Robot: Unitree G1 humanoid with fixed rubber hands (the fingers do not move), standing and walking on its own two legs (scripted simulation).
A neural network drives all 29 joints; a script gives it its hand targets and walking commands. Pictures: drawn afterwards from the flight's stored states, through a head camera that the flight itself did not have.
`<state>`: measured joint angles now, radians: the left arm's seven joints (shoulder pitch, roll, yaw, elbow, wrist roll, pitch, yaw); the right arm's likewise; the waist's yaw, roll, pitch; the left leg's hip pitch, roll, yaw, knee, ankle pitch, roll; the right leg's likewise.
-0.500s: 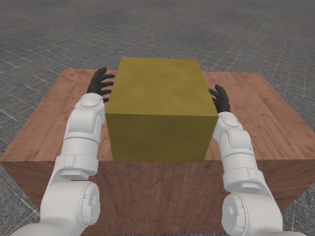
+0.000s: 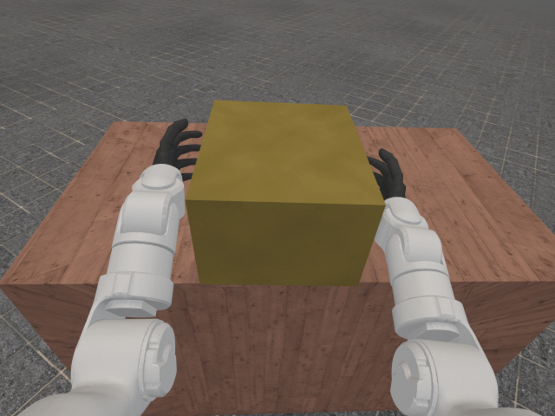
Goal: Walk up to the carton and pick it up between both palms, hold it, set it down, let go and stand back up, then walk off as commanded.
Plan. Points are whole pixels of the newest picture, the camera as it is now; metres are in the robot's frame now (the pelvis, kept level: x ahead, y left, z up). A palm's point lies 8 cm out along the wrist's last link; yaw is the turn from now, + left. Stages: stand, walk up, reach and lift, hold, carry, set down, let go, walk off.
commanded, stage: hold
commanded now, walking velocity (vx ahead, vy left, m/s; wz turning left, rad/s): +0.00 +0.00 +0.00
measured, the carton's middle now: (280, 185) +0.42 +0.00 +0.15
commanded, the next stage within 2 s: none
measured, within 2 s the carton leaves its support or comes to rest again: neither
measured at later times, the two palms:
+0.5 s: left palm (168, 172) +0.38 +0.16 +0.20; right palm (388, 202) +0.37 -0.16 +0.17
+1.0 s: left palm (168, 172) +0.38 +0.16 +0.20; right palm (389, 202) +0.37 -0.16 +0.17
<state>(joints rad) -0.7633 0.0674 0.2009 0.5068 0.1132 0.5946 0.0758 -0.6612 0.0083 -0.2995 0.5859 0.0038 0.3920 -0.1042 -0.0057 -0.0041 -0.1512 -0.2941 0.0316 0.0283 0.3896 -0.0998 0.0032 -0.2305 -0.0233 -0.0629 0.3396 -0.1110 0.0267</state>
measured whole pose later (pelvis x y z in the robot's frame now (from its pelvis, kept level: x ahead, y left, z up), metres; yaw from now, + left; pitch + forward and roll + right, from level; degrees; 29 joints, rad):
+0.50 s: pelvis +0.00 +0.00 +0.00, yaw +0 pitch +0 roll -1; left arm -0.76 0.07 0.20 0.51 0.11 0.60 0.08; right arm -0.66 0.01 -0.30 0.59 0.00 0.39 -0.10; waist -0.01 0.00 -0.15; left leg -0.29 0.03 0.03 0.39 -0.10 0.00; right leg -0.23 -0.02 -0.06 0.34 -0.11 0.03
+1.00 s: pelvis +0.00 +0.00 +0.00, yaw +0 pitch +0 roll -1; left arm -0.76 0.07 0.20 0.51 0.11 0.60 0.07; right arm -0.66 0.01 -0.30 0.59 0.00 0.39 -0.11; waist -0.01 0.00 -0.15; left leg -0.29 0.03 0.03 0.39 -0.10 0.00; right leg -0.23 -0.02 -0.06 0.34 -0.11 0.03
